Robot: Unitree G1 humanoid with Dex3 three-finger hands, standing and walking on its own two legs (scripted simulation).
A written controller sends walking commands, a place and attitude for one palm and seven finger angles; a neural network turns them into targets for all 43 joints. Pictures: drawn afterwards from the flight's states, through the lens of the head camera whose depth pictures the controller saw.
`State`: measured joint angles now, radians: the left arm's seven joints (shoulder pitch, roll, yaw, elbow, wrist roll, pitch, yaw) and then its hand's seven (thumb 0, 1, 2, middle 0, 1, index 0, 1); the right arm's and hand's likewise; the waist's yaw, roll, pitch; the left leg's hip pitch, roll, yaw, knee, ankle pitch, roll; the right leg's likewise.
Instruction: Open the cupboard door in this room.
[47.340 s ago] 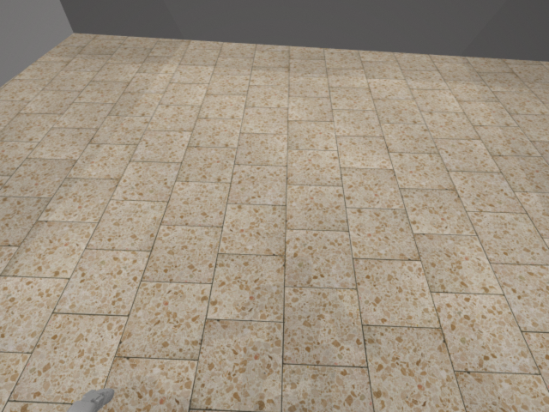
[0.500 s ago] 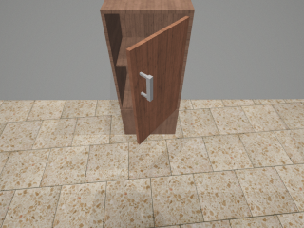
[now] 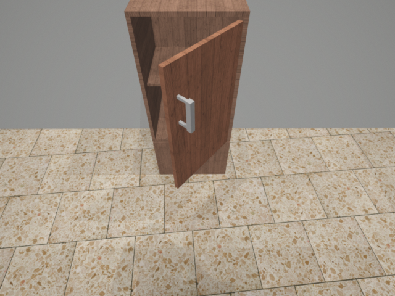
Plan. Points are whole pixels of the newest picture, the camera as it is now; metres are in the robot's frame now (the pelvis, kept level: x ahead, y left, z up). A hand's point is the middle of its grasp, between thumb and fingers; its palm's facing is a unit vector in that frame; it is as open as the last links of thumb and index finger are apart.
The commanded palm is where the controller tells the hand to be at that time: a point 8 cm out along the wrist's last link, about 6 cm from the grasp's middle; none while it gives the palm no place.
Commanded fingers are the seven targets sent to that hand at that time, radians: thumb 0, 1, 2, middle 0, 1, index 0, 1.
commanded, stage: walk to a spot facing it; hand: left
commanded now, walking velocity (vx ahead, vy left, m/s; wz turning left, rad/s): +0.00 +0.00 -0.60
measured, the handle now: (185, 114) +0.62 +0.08 -0.02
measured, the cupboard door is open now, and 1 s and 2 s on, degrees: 49 49 49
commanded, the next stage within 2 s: none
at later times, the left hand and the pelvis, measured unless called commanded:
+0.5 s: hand out of the picture +0.09 +0.15 -0.17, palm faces -0.16 -0.94 -0.30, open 7.4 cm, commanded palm none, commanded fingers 0.00 0.90 0.90 -0.20 -0.30 -0.20 -0.30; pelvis +0.00 -0.04 -0.01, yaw -14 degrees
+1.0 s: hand (147, 271) +0.21 +0.14 -0.18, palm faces -0.43 -0.87 -0.24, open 7.4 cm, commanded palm none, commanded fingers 0.00 0.90 0.90 -0.20 -0.30 -0.20 -0.30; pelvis +0.04 -0.02 -0.01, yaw -31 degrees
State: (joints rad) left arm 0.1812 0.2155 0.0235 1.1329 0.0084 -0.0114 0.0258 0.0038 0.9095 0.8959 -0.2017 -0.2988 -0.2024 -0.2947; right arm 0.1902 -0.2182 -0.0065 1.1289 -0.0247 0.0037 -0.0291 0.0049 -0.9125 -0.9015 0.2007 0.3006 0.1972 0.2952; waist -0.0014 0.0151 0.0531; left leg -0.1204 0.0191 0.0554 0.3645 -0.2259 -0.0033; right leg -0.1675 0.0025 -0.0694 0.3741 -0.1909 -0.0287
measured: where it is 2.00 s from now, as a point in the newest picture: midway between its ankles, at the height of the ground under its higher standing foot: outside the picture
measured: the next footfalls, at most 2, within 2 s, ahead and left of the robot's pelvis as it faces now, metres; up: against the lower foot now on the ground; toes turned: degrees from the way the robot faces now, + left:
left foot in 0.88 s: +0.13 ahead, +0.08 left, +0.00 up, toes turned -29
right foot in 1.24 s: +0.01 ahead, -0.17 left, +0.00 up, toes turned -46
